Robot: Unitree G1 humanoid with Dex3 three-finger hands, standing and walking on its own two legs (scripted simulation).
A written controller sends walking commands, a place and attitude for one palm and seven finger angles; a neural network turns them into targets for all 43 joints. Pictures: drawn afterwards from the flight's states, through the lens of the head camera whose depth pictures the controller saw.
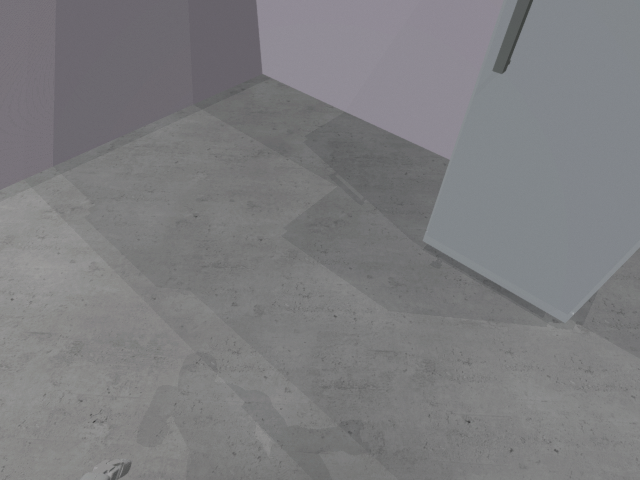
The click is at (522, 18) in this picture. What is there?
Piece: fridge door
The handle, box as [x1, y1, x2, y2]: [492, 0, 532, 73]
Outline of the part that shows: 532,0 517,1 492,70 502,73 505,70 509,63 510,56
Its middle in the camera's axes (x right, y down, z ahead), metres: +0.48 -0.60 +0.85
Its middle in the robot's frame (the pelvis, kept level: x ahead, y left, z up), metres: +1.09 -0.43 +0.26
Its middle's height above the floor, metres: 1.03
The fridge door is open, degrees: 0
